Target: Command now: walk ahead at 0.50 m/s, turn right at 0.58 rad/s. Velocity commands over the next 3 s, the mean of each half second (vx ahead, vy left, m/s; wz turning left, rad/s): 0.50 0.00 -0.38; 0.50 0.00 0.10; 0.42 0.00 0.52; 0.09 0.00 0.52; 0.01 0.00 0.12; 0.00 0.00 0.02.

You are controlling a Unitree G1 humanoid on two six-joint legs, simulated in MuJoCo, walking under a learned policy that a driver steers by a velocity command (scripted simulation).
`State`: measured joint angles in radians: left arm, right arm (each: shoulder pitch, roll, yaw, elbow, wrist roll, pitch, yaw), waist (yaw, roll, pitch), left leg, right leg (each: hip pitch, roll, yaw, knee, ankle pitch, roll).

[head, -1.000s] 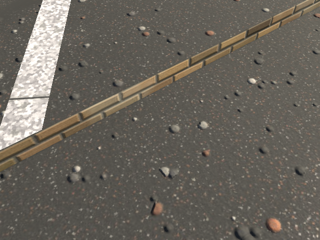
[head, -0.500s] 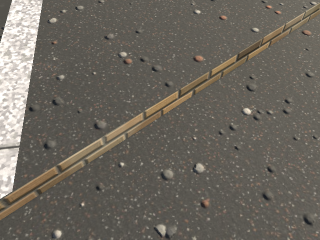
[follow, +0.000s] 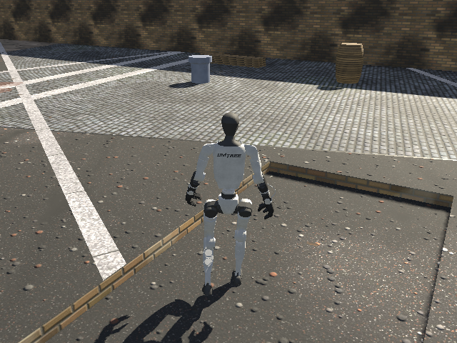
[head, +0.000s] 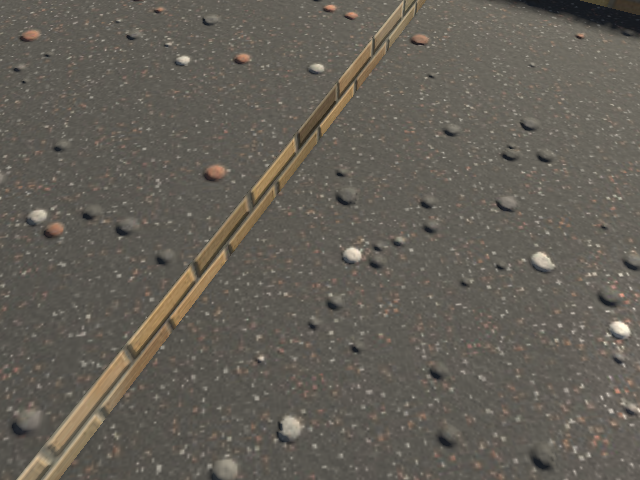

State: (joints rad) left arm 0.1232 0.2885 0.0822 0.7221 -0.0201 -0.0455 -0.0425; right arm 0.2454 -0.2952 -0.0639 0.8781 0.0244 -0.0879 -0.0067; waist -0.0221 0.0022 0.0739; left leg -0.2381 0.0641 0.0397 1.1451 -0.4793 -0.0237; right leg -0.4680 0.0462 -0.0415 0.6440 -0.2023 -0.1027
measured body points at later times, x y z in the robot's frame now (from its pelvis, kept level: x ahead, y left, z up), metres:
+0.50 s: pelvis +0.29 +0.03 +0.01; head +0.32 +0.03 +0.46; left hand +0.37 +0.30 -0.12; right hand +0.44 -0.26 -0.08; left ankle +0.39 +0.11 -0.72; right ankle +0.11 -0.07 -0.66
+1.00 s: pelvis +0.55 -0.06 +0.01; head +0.59 -0.07 +0.46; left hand +0.80 +0.16 -0.06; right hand +0.52 -0.34 -0.13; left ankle +0.41 +0.10 -0.66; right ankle +0.63 -0.18 -0.72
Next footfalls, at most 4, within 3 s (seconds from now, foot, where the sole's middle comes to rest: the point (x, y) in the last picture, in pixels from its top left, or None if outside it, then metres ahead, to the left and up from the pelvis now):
0.44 left None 0.43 0.11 -0.76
0.92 right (420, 365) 0.67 -0.18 -0.76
1.42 left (305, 279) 0.90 0.07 -0.76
1.92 right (382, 257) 0.96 -0.13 -0.76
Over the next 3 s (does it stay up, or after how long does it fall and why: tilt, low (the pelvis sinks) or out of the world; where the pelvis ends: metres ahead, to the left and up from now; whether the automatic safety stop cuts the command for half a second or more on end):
stays up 0.84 -0.04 0.02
